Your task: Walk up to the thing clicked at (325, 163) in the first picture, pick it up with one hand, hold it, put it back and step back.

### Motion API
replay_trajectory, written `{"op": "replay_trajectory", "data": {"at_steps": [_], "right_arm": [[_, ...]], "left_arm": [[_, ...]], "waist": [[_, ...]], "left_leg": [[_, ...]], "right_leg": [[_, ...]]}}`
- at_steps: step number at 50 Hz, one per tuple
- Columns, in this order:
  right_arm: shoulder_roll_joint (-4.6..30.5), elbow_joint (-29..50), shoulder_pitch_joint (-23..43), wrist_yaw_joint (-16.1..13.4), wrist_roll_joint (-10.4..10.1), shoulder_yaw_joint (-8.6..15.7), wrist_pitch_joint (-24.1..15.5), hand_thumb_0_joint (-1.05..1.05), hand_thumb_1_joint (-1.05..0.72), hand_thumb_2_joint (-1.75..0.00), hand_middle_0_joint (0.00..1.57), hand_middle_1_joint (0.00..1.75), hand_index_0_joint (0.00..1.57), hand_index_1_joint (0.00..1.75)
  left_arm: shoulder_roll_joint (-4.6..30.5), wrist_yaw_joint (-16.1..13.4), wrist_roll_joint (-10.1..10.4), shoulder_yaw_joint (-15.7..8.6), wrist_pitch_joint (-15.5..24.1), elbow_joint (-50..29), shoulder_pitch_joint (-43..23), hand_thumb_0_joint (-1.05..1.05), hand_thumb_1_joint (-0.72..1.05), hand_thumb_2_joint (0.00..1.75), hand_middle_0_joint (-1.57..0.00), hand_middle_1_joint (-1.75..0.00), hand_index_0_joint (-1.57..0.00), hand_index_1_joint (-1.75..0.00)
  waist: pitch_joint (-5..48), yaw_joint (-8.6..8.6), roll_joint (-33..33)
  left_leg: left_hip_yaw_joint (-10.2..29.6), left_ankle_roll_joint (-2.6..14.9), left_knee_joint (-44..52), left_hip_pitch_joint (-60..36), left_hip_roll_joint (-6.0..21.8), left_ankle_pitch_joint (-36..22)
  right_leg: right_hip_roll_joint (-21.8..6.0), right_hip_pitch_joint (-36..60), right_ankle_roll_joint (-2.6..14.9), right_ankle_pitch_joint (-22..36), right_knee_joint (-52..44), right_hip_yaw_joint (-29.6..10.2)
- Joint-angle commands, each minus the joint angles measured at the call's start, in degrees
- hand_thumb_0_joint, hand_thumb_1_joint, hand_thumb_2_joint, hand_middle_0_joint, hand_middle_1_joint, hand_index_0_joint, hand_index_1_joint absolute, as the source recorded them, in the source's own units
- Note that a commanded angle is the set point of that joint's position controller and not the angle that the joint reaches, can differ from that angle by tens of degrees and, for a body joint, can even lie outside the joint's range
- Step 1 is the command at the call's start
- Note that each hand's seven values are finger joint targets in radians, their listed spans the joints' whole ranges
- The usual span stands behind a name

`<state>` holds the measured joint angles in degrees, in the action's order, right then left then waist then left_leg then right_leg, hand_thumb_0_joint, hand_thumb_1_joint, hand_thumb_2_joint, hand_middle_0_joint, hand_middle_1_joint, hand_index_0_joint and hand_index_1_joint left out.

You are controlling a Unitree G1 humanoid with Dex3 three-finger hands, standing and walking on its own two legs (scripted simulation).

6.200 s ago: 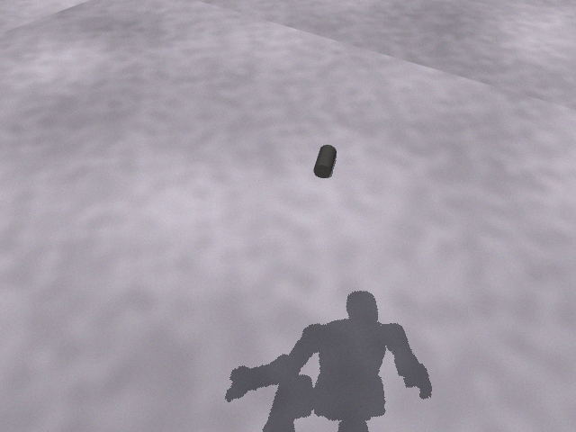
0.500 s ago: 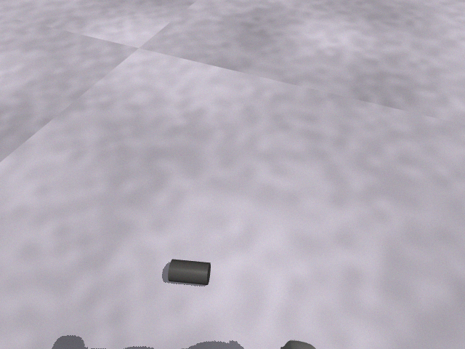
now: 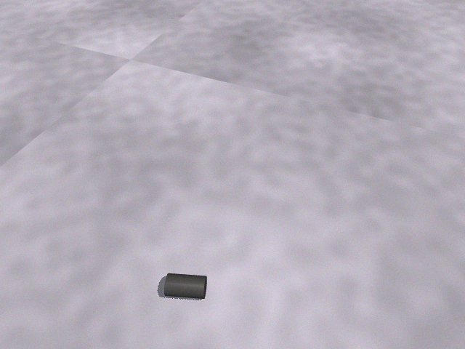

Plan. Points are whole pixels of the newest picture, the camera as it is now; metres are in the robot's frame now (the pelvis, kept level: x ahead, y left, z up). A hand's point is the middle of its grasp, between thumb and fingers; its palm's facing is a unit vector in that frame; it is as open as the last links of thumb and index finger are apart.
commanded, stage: walk up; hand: left
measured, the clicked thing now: (186, 285) +0.46 +0.20 -0.72
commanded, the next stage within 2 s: stand in 0.96 s
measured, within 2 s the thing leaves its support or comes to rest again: neither
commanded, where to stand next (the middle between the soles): +0.06 -0.01 m, yaw -3 degrees
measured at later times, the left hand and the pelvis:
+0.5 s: hand out of the picture +0.11 +0.25 -0.14, palm faces -0.05 -0.93 -0.36, open 7.4 cm; pelvis +0.00 +0.00 +0.01, yaw -2 degrees
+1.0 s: hand out of the picture +0.08 +0.25 -0.14, palm faces -0.05 -0.93 -0.36, open 7.4 cm; pelvis +0.00 +0.00 +0.01, yaw -2 degrees
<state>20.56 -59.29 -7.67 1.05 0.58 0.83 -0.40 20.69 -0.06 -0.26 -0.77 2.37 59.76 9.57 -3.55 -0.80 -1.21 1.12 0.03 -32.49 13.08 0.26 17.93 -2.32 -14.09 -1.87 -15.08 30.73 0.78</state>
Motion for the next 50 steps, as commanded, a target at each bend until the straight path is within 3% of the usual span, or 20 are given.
{"op": "replay_trajectory", "data": {"at_steps": [1,3,8,16,37,47,48,50], "right_arm": [[12.7,2.5,2.5,-1.0,-0.5,2.4,-2.0,0.0,-0.9,-0.9,0.2,0.3,0.2,0.3],[12.8,1.9,3.2,-1.1,-0.6,2.5,-1.9,0.0,-0.9,-0.9,0.2,0.3,0.2,0.3],[12.5,0.9,4.5,-1.1,-0.7,2.7,-1.3,0.0,-0.9,-0.9,0.2,0.3,0.2,0.3],[12.0,-0.5,6.2,-0.9,-0.3,2.6,-1.2,0.0,-0.9,-0.9,0.2,0.3,0.2,0.3],[11.5,-1.7,4.9,-0.6,0.2,2.6,-0.8,0.0,-0.9,-0.9,0.2,0.3,0.2,0.3],[11.3,-2.1,3.3,-0.7,0.2,2.8,-0.9,0.0,-0.9,-0.9,0.2,0.3,0.2,0.3],[10.9,-1.8,4.9,-0.9,0.1,2.3,-1.2,0.0,-0.9,-0.9,0.2,0.3,0.2,0.3],[11.5,-2.1,4.7,-1.1,0.0,2.4,-1.5,0.0,-0.9,-0.9,0.2,0.3,0.2,0.3]], "left_arm": [[12.7,-1.1,0.7,-2.4,2.1,-2.4,-2.0,0.0,0.9,0.9,-0.2,-0.3,-0.2,-0.3],[12.6,-1.2,0.7,-2.2,1.7,-2.0,-3.0,0.0,0.9,0.9,-0.2,-0.3,-0.2,-0.3],[12.3,-1.2,0.3,-1.6,0.9,-1.1,-5.6,0.0,0.9,0.9,-0.2,-0.3,-0.2,-0.3],[12.0,-0.9,0.1,-1.4,0.5,0.4,-8.2,0.0,0.9,0.9,-0.2,-0.3,-0.2,-0.3],[11.9,-0.6,-0.7,-2.1,0.4,1.8,-7.9,0.0,0.9,0.9,-0.2,-0.3,-0.2,-0.3],[11.3,-0.7,-0.6,-2.2,0.3,1.8,-7.2,0.0,0.9,0.9,-0.2,-0.3,-0.2,-0.3],[11.5,-0.6,0.0,-1.7,0.0,1.8,-7.5,0.0,0.9,0.9,-0.2,-0.3,-0.2,-0.3],[10.9,-0.6,0.2,-1.7,-0.2,1.8,-7.0,0.0,0.9,0.9,-0.2,-0.3,-0.2,-0.3]], "waist": [[8.8,0.47,-0.5],[9.0,0.39,-0.7],[7.7,0.76,0.7],[5.9,0.79,0.8],[4.1,0.95,1.9],[4.2,1.09,1.7],[2.0,1.36,3.1],[4.6,1.17,2.2]], "left_leg": [[4.7,2.61,6.0,-3.2,5.5,-22.4],[4.5,2.84,6.6,-4.9,6.0,-25.5],[4.6,3.11,9.9,-3.8,6.5,-20.3],[3.9,2.24,14.0,-4.5,6.3,-16.2],[2.9,1.89,16.1,-5.5,5.6,-4.8],[2.7,1.74,16.0,-5.8,5.8,-7.4],[4.0,0.97,17.7,-4.9,6.9,-13.0],[3.5,0.86,16.8,-6.7,7.4,-17.7]], "right_leg": [[-5.2,7.6,4.74,22.3,-3.6,-5.4],[-4.7,7.0,4.25,22.5,-3.5,-4.3],[-4.1,8.2,3.46,17.4,-5.0,-3.5],[-4.1,8.6,2.59,15.4,-8.1,-4.3],[-4.1,5.8,2.78,6.4,-13.2,-6.7],[-3.7,5.8,2.85,8.4,-12.6,-6.8],[-4.0,5.3,2.69,12.3,-12.0,-6.1],[-4.4,7.3,2.65,15.7,-11.4,-6.0]]}}
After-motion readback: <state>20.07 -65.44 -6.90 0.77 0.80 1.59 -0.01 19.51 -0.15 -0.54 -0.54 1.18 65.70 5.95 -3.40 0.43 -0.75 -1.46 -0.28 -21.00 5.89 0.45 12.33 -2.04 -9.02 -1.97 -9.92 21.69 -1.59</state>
